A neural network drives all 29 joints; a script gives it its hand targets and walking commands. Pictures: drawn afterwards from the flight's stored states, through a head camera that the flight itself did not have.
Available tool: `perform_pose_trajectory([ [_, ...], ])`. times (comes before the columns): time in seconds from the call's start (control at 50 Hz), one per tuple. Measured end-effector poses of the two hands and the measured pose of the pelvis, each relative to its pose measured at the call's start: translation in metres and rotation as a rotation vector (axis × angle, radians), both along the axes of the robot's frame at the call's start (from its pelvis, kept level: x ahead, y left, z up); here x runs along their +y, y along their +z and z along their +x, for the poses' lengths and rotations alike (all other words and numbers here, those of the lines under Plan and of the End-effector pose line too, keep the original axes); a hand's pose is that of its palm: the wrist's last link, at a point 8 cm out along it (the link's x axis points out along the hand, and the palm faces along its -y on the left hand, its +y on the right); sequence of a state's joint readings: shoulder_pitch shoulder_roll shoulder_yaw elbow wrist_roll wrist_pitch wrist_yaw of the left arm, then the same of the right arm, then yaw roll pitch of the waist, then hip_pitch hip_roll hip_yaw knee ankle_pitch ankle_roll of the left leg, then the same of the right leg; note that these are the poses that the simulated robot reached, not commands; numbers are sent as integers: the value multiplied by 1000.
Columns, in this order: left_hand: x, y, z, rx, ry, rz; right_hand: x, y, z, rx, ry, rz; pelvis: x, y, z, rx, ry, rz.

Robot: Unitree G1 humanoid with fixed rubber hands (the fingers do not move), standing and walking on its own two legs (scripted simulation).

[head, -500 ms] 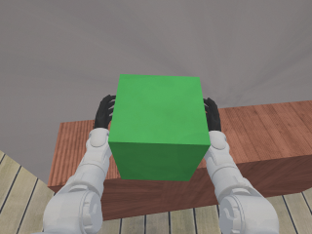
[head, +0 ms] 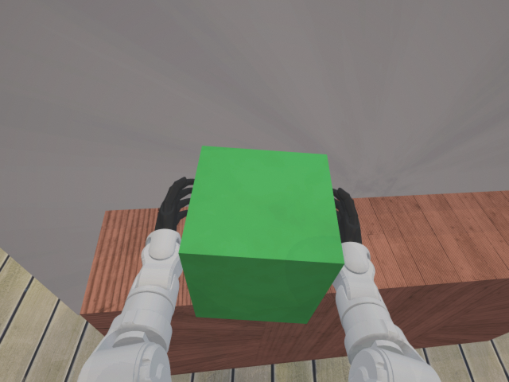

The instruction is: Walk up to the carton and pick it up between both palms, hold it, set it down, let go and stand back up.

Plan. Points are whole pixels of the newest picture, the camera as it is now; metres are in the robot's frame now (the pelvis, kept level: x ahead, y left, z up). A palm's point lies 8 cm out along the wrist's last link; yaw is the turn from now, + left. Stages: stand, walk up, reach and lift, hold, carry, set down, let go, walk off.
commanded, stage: reach and lift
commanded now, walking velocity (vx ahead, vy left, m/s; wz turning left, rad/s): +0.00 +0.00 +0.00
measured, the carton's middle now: (257, 240) +0.36 +0.00 +0.00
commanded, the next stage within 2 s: none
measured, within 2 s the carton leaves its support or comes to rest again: leaves its support in 0.48 s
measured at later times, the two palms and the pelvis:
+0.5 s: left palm (170, 222) +0.36 +0.14 +0.05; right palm (350, 239) +0.35 -0.16 +0.04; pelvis +0.00 +0.00 +0.00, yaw +0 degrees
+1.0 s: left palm (167, 206) +0.36 +0.14 +0.09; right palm (357, 219) +0.36 -0.16 +0.08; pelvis +0.00 +0.00 +0.00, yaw +1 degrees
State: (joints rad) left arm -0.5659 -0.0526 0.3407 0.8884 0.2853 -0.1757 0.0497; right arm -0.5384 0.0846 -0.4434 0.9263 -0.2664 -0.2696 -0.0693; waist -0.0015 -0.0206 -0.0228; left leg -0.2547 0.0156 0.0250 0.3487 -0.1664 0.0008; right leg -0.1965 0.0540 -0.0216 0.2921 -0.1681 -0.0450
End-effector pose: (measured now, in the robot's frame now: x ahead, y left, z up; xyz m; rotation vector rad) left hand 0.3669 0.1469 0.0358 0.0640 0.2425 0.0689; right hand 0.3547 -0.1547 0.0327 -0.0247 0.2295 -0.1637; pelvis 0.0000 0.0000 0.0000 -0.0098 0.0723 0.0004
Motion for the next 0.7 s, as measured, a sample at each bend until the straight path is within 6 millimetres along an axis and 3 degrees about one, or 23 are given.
perform_pose_trajectory([
  [0.4, 0, 2, -7, 6, 6, -27, -1, 0, -7, -3, 1, -15, 0, 2, -3, -12, 7, 3],
  [0.62, -10, 30, 4, -64, -19, -1, -10, 15, -5, -74, -25, -6, 4, 2, 0, -9, 2, 1],
  [0.7, -13, 30, 5, -49, -24, 6, -12, 14, -5, -58, -23, -10, 3, 2, -1, -36, -4, 4],
])
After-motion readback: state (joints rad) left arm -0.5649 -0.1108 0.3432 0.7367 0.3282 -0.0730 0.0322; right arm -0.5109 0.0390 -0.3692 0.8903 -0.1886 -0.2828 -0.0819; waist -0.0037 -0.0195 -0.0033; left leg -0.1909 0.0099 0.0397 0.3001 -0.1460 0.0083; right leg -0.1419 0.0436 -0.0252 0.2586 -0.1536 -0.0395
